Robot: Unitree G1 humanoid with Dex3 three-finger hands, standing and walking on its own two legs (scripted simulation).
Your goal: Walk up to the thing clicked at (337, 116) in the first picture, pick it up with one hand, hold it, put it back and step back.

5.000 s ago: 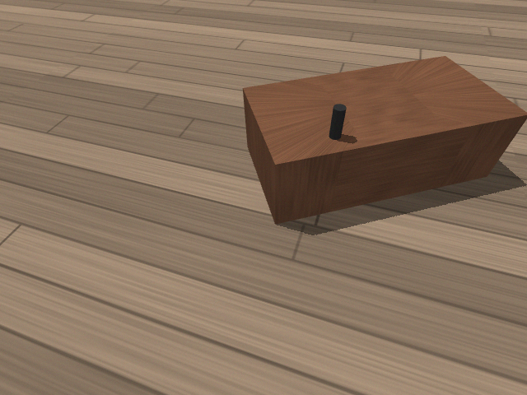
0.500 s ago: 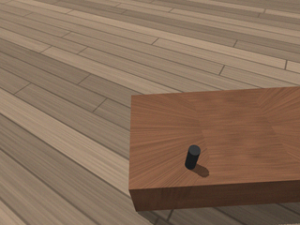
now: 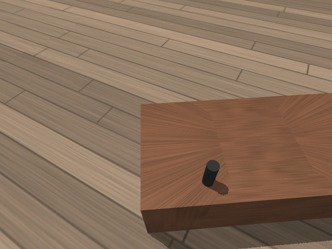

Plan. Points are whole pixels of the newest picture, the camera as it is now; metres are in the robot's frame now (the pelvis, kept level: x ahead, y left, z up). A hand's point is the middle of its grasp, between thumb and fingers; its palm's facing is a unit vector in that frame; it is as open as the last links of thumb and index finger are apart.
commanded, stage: walk up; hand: right
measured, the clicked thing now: (210, 173) +0.46 -0.16 -0.31
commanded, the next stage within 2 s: stand in 0.76 s
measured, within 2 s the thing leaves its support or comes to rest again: neither
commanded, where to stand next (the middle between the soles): +0.04 -0.01 m, yaw +3 degrees
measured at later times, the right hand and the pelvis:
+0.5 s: hand out of the picture +0.09 -0.26 -0.14, palm faces -0.01 +0.94 -0.35, open 7.4 cm; pelvis +0.00 +0.00 +0.01, yaw +0 degrees
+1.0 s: hand out of the picture +0.08 -0.26 -0.14, palm faces -0.03 +0.94 -0.33, open 7.4 cm; pelvis -0.01 -0.02 +0.01, yaw +1 degrees
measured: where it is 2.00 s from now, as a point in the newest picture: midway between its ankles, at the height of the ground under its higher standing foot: outside the picture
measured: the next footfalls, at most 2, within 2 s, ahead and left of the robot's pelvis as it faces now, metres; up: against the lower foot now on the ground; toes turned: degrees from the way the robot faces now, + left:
none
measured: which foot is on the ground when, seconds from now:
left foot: down 0.00-1.00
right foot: down 0.00-1.00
